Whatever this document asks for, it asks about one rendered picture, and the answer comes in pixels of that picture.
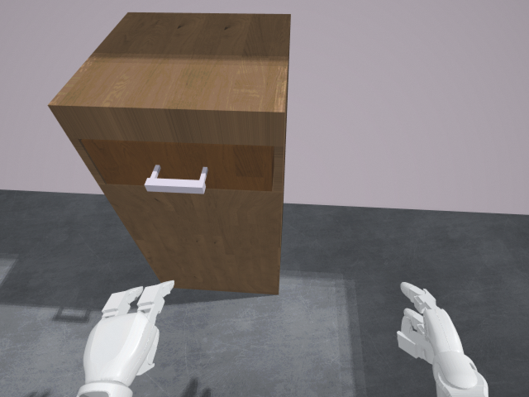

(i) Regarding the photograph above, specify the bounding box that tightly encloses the handle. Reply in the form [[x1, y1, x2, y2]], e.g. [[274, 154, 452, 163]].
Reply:
[[145, 165, 208, 194]]

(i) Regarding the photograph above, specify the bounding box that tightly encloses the robot left hand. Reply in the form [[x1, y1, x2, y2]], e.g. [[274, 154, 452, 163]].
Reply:
[[83, 280, 174, 387]]

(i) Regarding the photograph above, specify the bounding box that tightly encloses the drawer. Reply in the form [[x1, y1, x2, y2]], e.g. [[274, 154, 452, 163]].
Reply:
[[81, 139, 274, 191]]

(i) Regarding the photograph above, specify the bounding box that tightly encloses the robot right forearm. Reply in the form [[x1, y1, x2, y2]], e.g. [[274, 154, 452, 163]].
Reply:
[[432, 352, 488, 397]]

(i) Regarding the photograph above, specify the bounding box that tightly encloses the cabinet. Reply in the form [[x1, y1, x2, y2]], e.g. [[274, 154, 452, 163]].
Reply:
[[48, 12, 291, 295]]

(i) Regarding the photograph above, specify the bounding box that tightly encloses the robot right hand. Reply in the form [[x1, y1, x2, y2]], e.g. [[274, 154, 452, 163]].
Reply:
[[397, 282, 464, 364]]

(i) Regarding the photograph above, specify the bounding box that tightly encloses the robot left forearm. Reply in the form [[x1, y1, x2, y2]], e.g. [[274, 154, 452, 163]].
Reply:
[[77, 380, 133, 397]]

